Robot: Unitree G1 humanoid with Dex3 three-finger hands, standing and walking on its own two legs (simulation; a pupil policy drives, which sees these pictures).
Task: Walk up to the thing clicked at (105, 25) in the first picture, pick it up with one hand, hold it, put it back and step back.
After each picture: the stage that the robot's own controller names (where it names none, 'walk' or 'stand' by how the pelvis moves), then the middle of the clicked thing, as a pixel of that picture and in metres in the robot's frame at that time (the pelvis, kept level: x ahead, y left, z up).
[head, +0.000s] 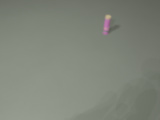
stand; (106, 25) +1.69 -0.34 -0.65
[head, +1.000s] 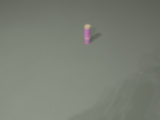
walk; (87, 34) +1.59 +0.04 -0.63
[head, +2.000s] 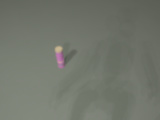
walk; (60, 57) +1.08 +0.25 -0.65
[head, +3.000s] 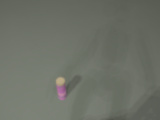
walk; (61, 89) +0.69 +0.18 -0.64
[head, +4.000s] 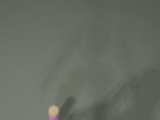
walk; (54, 117) +0.48 +0.14 -0.64
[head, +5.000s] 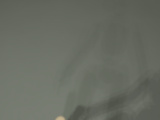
stand; out of the picture +0.42 +0.15 -0.65
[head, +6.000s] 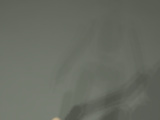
stand; out of the picture +0.39 +0.17 -0.65
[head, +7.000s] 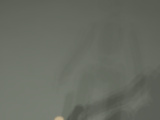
stand; out of the picture +0.43 +0.17 -0.66
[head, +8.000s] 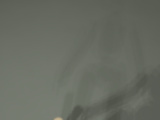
stand; out of the picture +0.42 +0.17 -0.66
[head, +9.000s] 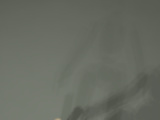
stand; out of the picture +0.41 +0.18 -0.66
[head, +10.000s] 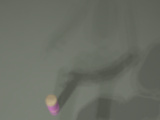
go down; (53, 105) +0.44 +0.17 -0.59
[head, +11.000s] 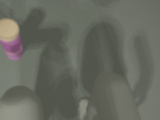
go down; (11, 43) +0.50 +0.19 -0.23
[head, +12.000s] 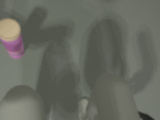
close in; (13, 42) +0.50 +0.19 -0.25
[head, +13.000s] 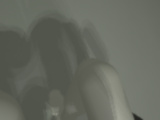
close in; out of the picture +0.49 +0.24 -0.17
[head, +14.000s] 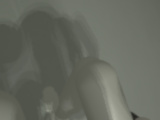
lift; out of the picture +0.49 +0.25 -0.18
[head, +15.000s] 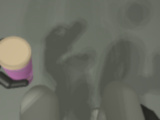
lift; (19, 67) +0.36 +0.20 -0.03
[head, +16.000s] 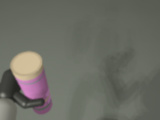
hold; (36, 88) +0.31 +0.15 +0.09
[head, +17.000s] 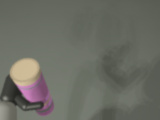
hold; (36, 92) +0.31 +0.15 +0.04
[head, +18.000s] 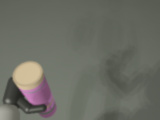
crouch; (39, 94) +0.30 +0.14 +0.05
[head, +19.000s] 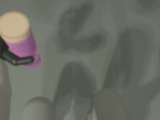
crouch; (24, 47) +0.45 +0.15 -0.03
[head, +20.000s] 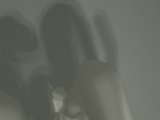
lower; out of the picture +0.46 +0.24 -0.18
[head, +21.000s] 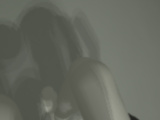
lower; out of the picture +0.47 +0.24 -0.18
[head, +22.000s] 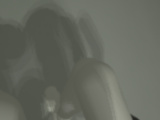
lower; out of the picture +0.46 +0.24 -0.18
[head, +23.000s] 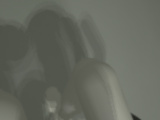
lower; out of the picture +0.46 +0.24 -0.18
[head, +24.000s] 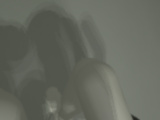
loosen; out of the picture +0.46 +0.24 -0.18
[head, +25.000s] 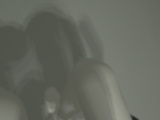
open; out of the picture +0.46 +0.22 -0.18
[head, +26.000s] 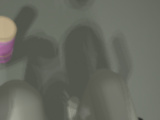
stand; (2, 44) +0.46 +0.20 -0.21
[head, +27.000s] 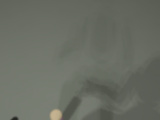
stand; out of the picture +0.40 +0.13 -0.56
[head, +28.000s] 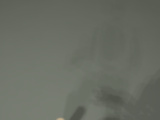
stand; out of the picture +0.40 +0.14 -0.60
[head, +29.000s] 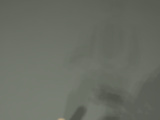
stand; out of the picture +0.39 +0.13 -0.60
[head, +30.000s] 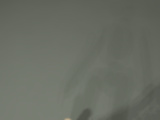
stand; out of the picture +0.42 +0.12 -0.65
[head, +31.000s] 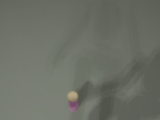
walk; (73, 102) +0.48 +0.07 -0.64
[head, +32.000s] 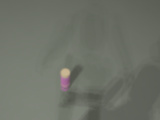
walk; (65, 80) +0.67 +0.08 -0.63
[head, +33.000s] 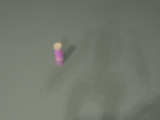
walk; (59, 54) +0.99 +0.21 -0.62
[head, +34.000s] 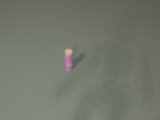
stand; (68, 60) +1.04 +0.11 -0.65
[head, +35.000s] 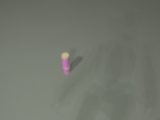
stand; (66, 64) +1.04 +0.15 -0.66
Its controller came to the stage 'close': yes
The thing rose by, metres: 0.68
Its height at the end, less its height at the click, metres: +0.00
